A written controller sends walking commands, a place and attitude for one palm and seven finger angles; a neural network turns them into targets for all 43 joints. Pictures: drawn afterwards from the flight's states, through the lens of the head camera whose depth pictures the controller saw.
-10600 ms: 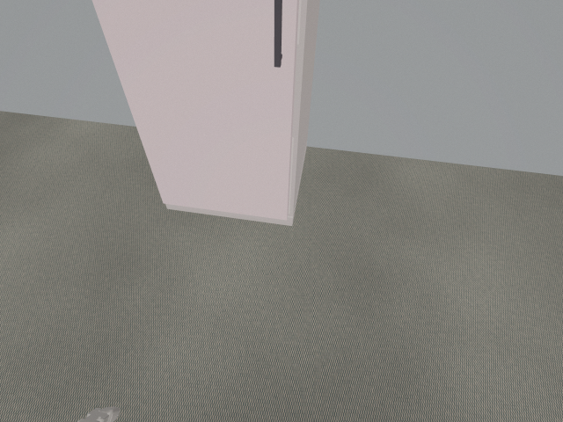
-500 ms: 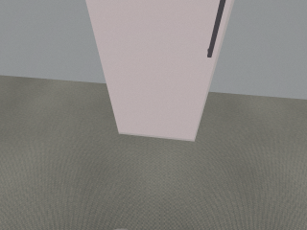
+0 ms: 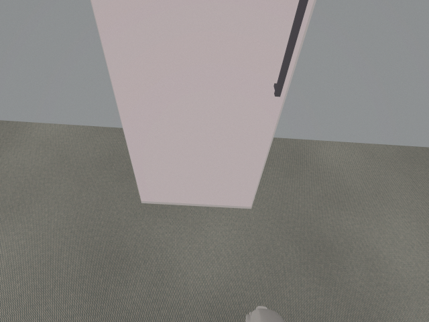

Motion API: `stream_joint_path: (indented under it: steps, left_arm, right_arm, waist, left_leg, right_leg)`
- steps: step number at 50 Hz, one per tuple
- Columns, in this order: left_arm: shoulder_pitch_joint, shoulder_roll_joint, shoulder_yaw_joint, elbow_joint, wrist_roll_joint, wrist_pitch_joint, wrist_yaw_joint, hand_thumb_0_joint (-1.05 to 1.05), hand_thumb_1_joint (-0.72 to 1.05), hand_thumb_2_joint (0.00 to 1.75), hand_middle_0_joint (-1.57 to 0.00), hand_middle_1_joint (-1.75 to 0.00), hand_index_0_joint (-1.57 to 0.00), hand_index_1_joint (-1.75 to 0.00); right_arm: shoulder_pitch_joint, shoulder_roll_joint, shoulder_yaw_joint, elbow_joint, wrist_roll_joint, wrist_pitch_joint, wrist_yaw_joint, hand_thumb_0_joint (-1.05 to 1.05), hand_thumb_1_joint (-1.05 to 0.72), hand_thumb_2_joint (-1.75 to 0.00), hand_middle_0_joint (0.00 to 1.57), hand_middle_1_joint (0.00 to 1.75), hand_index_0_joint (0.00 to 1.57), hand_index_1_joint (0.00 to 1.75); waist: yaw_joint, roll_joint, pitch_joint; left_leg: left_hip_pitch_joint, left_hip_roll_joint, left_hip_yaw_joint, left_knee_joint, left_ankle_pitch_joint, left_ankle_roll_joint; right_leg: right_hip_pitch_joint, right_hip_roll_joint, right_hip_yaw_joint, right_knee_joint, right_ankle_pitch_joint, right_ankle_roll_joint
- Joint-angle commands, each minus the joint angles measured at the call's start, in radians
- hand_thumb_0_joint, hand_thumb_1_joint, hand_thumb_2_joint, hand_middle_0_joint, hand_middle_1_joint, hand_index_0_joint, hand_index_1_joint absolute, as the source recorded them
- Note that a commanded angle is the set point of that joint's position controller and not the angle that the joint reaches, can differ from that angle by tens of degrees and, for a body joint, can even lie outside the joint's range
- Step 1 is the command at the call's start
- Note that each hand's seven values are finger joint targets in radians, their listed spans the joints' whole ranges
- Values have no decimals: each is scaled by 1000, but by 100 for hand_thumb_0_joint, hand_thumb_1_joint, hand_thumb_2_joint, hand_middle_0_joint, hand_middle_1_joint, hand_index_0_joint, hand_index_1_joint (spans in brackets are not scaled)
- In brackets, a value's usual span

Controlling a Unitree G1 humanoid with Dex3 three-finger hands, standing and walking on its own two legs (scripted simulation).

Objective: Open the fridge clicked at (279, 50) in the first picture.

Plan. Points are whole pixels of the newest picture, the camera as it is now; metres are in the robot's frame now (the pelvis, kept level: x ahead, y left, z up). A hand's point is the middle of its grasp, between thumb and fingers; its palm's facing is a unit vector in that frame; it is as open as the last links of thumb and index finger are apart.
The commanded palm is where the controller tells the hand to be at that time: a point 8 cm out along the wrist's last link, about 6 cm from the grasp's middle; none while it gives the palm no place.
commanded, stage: take the last steps up to it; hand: right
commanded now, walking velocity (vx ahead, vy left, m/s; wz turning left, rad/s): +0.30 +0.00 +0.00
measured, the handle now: (290, 38) +0.78 -0.17 +0.20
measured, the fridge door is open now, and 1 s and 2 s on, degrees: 0 0 0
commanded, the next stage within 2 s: come to a stop and stand still in 0.72 s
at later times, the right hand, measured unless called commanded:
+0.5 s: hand (315, 289) +0.24 -0.24 -0.16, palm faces +0.03 +0.98 -0.21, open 7.4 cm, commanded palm none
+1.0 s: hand (288, 274) +0.29 -0.19 -0.20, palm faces +0.04 +0.98 -0.18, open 7.3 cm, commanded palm none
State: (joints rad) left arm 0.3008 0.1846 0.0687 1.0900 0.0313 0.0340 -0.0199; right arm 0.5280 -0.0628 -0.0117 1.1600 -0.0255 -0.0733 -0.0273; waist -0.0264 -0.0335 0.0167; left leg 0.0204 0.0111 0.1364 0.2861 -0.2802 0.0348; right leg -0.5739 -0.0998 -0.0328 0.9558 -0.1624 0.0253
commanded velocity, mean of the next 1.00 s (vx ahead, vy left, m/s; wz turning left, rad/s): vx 0.15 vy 0.02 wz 0.01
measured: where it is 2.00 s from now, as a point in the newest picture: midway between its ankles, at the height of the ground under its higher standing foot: (208, 314)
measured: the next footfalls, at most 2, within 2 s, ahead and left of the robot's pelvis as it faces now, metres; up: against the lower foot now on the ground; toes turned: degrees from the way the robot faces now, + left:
right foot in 0.18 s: +0.17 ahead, -0.15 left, +0.00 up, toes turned -8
left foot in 0.66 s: +0.33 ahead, +0.10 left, +0.00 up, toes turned +5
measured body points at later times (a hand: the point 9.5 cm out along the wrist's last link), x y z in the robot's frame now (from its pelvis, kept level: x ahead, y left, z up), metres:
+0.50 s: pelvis +0.15 -0.05 +0.00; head +0.15 -0.05 +0.45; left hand +0.17 +0.19 -0.15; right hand +0.24 -0.29 -0.15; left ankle +0.24 +0.10 -0.70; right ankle +0.13 -0.14 -0.75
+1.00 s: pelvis +0.28 -0.02 -0.01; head +0.29 -0.03 +0.43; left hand +0.31 +0.22 -0.16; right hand +0.29 -0.24 -0.18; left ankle +0.29 +0.10 -0.75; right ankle +0.35 -0.12 -0.75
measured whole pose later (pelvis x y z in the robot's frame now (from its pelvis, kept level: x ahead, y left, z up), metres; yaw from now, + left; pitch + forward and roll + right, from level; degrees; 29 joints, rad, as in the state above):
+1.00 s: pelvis +0.28 -0.02 -0.01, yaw +2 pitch -3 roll +2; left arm 0.24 0.17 0.03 1.09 0.02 -0.01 0.03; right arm 0.28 -0.16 -0.03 1.11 -0.01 -0.01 -0.03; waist -0.02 -0.02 0.05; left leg -0.19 0.02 0.15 0.51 -0.27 0.01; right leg -0.30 -0.07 -0.08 0.55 -0.20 0.00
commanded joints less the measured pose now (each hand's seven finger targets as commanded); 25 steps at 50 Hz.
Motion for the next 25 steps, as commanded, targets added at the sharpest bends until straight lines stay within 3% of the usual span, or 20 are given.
stream_joint_path:
  steps: [1, 4, 5, 6, 7, 8, 9, 10, 12, 13, 15, 17, 20, 25]
  left_arm:
    - [-207, -11, -13, -123, -11, -55, -10, 0, 90, 90, -20, -30, -20, -30]
    - [-225, -19, -16, -127, -14, -70, -8, 0, 90, 90, -20, -30, -20, -30]
    - [-196, -9, -14, -119, -14, -75, -5, 0, 90, 90, -20, -30, -20, -30]
    - [-121, 5, -13, -97, -10, -82, 4, 0, 90, 90, -20, -30, -20, -30]
    - [12, 34, -7, -54, -5, -92, 15, 0, 90, 90, -20, -30, -20, -30]
    - [154, 130, 13, -18, 3, -102, 30, 0, 90, 90, -20, -30, -20, -30]
    - [242, 221, 33, 5, -1, -99, 41, 0, 90, 90, -20, -30, -20, -30]
    - [223, 233, 35, -5, -13, -88, 42, 0, 90, 90, -20, -30, -20, -30]
    - [85, 145, 21, -42, -10, -92, 46, 0, 90, 90, -20, -30, -20, -30]
    - [48, 95, 4, -48, -8, -97, 45, 0, 90, 90, -20, -30, -20, -30]
    - [5, 59, -9, -54, -9, -111, 44, 0, 90, 90, -20, -30, -20, -30]
    - [-15, 47, 0, -76, -9, -115, 41, 0, 90, 90, -20, -30, -20, -30]
    - [-4, 71, 4, -84, -10, -116, 37, 0, 90, 90, -20, -30, -20, -30]
    - [33, 112, 16, -68, -2, -104, 34, 0, 90, 90, -20, -30, -20, -30]
  right_arm:
    - [78, -156, -27, -5, -1, -14, -8, 0, -90, -90, 20, 30, 20, 30]
    - [78, -163, -33, 7, -4, -2, -12, 0, -90, -90, 20, 30, 20, 30]
    - [66, -169, -35, 9, -4, 1, -10, 0, -90, -90, 20, 30, 20, 30]
    - [39, -176, -38, 4, -1, 3, -9, 0, -90, -90, 20, 30, 20, 30]
    - [24, -169, -38, 0, 4, 6, -8, 0, -90, -90, 20, 30, 20, 30]
    - [58, -133, -35, -10, 12, 7, -1, 0, -90, -90, 20, 30, 20, 30]
    - [66, -87, -22, -39, 20, 3, 7, 0, -90, -90, 20, 30, 20, 30]
    - [-15, -119, -23, -71, 11, 11, 6, 0, -90, -90, 20, 30, 20, 30]
    - [-143, -114, -33, -90, 6, 21, 16, 0, -90, -90, 20, 30, 20, 30]
    - [-154, -109, -37, -91, -3, 27, 24, 0, -90, -90, 20, 30, 20, 30]
    - [-106, -89, -38, -81, -6, 44, 32, 0, -90, -90, 20, 30, 20, 30]
    - [-92, -80, -47, -98, -7, 61, 34, 0, -90, -90, 20, 30, 20, 30]
    - [-179, -109, -53, -150, -6, 68, 42, 0, -90, -90, 20, 30, 20, 30]
    - [-345, -142, -55, -220, -2, 64, 46, 0, -90, -90, 20, 30, 20, 30]
  waist:
    - [-29, 174, 152]
    - [-30, 203, 133]
    - [-10, 190, 121]
    - [33, 169, 90]
    - [89, 113, 8]
    - [132, -61, -131]
    - [134, -253, -197]
    - [138, -141, -170]
    - [111, -68, 39]
    - [80, -41, 97]
    - [24, -49, 93]
    - [-2, -78, 90]
    - [1, -69, 122]
    - [35, -44, 115]
  left_leg:
    - [-66, 269, -161, -93, 324, 105]
    - [-73, 275, -160, -32, 384, 101]
    - [-86, 273, -151, 6, 408, 96]
    - [-117, 250, -123, 101, 463, 81]
    - [-164, 199, -76, 288, 508, 55]
    - [-330, 127, -25, 540, 300, 9]
    - [-571, 20, -3, 802, -270, -26]
    - [-606, 45, -78, 934, -331, -7]
    - [-679, 114, -115, 1004, -179, -12]
    - [-646, 130, -122, 968, -124, -16]
    - [-551, 142, -111, 889, -61, -28]
    - [-534, 139, -96, 823, 7, -40]
    - [-571, 149, -98, 700, 73, -54]
    - [-532, 124, -67, 455, 63, -58]
  right_leg:
    - [-60, 5, -57, -170, -40, -13]
    - [71, 31, -82, -277, -91, -43]
    - [137, 46, -99, -317, -95, -49]
    - [264, 70, -115, -389, -72, -56]
    - [462, 86, -119, -478, -21, -64]
    - [736, -91, 73, -505, 39, -114]
    - [887, -338, 411, -580, 156, -222]
    - [763, -379, 428, -646, -15, -265]
    - [511, -335, 360, -745, -199, -249]
    - [413, -291, 298, -770, -174, -220]
    - [309, -232, 168, -788, -117, -186]
    - [267, -189, 81, -812, -100, -182]
    - [285, -190, 71, -834, -88, -197]
    - [384, -206, 59, -778, 3, -204]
